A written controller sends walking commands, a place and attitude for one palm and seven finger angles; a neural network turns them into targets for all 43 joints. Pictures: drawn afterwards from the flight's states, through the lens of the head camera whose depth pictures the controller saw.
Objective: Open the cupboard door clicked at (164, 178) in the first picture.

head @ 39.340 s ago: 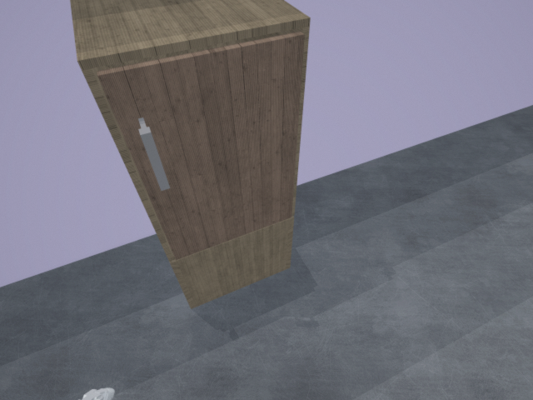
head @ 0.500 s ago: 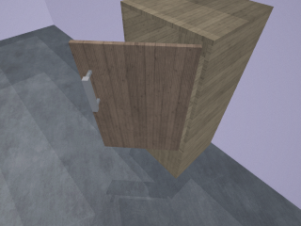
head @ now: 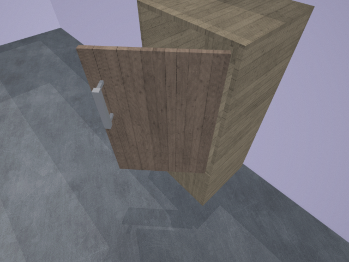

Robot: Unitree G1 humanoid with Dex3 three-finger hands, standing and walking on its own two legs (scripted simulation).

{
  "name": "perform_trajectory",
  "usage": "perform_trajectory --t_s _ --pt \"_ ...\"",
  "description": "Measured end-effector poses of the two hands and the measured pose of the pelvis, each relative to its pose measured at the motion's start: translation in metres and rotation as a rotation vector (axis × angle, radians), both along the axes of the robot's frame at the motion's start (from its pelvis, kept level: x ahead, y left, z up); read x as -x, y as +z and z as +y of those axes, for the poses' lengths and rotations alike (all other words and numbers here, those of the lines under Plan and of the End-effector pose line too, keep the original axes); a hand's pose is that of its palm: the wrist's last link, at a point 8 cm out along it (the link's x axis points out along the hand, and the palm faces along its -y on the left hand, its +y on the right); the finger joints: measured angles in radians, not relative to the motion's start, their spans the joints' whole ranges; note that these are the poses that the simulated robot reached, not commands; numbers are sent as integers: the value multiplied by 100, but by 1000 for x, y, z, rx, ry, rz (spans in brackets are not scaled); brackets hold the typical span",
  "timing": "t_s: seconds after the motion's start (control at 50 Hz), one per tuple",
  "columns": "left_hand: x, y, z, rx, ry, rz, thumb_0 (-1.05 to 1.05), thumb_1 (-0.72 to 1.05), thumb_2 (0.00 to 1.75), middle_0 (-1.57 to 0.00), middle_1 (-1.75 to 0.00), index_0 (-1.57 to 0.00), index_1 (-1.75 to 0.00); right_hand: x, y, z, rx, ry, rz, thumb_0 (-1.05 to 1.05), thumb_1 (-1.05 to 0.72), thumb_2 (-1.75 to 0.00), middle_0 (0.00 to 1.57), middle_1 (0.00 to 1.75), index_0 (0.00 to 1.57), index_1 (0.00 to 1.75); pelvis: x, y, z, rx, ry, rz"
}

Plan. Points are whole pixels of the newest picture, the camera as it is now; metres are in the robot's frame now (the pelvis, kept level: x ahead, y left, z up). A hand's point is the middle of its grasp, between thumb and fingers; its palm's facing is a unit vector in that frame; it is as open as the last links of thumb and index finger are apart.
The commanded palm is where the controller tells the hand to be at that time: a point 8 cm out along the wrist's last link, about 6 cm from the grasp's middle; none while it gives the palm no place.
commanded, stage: raise the hand with hooked fingers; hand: left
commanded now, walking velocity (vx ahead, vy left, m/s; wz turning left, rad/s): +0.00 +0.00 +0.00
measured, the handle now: (104, 105) +0.53 +0.25 +0.04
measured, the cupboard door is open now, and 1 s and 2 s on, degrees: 43 43 43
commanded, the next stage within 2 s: none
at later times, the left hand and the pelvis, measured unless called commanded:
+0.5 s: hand out of the picture +0.12 +0.21 -0.06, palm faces +0.10 -0.99 +0.01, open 9.0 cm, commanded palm +0.13 +0.27 -0.03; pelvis -0.05 +0.01 -0.07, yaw +2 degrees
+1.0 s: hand (57, 220) +0.20 +0.27 +0.00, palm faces +0.06 -0.99 -0.09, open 12.1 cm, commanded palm +0.17 +0.32 +0.01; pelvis -0.04 +0.04 -0.05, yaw +2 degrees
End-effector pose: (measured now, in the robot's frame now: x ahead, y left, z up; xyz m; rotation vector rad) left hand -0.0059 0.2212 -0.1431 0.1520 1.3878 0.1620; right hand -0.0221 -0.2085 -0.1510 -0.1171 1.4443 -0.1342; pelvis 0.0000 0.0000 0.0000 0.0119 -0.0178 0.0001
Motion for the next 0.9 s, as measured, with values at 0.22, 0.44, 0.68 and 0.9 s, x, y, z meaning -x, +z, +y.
perform_trajectory --t_s 0.22,0.44,0.68,0.9 --pt "-168 146 26 -58 0 -1113 2 85 87 -21 -36 -20 -36 -115 35 -40 127 59 -664 2 -91 -90 20 30 21 30 23 -15 8 -2 31 63" --pt "-119 88 24 189 -124 -1250 1 59 77 -23 -51 -22 -50 -201 87 -44 204 243 -1018 1 -91 -90 20 30 20 30 47 -61 6 -4 20 178" --pt "-153 137 52 103 -287 -1461 1 30 65 -24 -68 -24 -68 -160 11 35 23 282 -821 2 -90 -90 20 30 21 30 61 -77 22 63 63 197" --pt "-179 146 90 78 -135 -1305 0 5 54 -27 -85 -26 -85 -103 18 20 86 143 -667 2 -90 -90 20 30 21 30 43 -53 38 41 21 202"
